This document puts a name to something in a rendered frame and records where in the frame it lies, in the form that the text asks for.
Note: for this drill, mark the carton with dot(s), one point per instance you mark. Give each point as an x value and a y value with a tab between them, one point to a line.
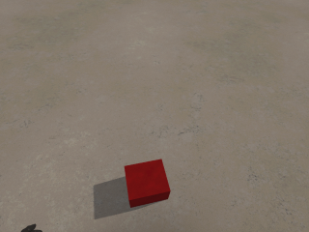
146	183

